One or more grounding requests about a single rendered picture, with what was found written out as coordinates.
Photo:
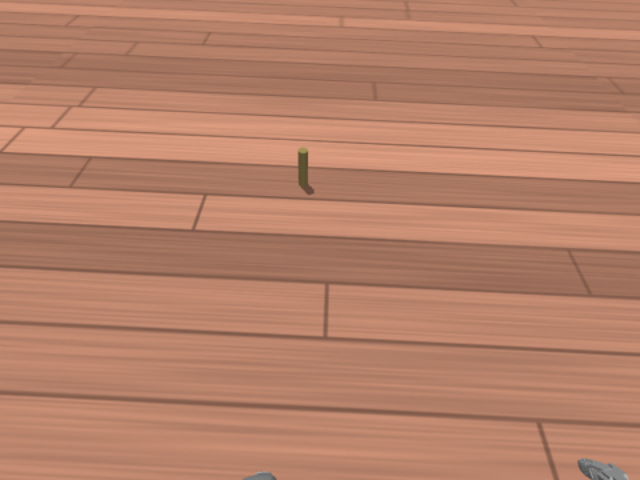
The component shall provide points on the right robot hand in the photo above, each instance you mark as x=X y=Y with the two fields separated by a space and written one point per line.
x=596 y=470

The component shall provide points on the can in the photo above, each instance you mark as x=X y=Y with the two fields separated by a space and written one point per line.
x=303 y=166

